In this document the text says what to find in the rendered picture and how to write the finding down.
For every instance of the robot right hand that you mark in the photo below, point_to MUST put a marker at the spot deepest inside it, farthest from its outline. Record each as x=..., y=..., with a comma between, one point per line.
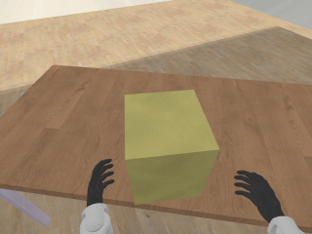
x=261, y=194

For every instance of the right robot forearm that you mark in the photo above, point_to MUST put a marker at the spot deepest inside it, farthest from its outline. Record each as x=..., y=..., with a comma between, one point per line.
x=283, y=225

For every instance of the robot left hand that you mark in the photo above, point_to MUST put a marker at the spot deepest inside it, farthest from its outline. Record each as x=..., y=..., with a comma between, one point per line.
x=96, y=187

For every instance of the table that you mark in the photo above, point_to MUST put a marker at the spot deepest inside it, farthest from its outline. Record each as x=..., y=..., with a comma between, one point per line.
x=73, y=117

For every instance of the left robot forearm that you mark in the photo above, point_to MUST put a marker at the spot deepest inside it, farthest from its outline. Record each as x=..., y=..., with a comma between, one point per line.
x=96, y=220

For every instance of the carton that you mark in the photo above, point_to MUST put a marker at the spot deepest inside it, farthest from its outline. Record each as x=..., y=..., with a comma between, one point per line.
x=170, y=148

